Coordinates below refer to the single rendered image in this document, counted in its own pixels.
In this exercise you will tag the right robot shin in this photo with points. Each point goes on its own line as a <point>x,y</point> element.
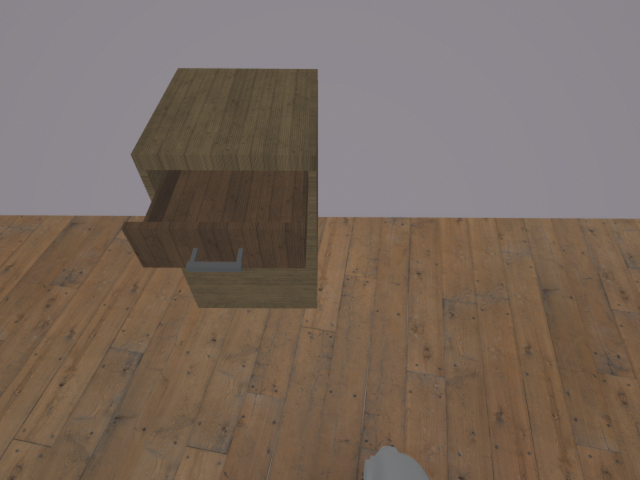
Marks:
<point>388,448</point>

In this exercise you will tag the handle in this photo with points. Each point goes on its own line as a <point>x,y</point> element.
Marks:
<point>193,266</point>

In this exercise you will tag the robot right thigh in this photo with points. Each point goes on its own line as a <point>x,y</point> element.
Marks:
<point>388,465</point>

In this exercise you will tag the cabinet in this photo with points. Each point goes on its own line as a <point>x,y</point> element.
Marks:
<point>244,120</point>

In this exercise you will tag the drawer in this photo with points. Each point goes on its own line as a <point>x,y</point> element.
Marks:
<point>220,211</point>

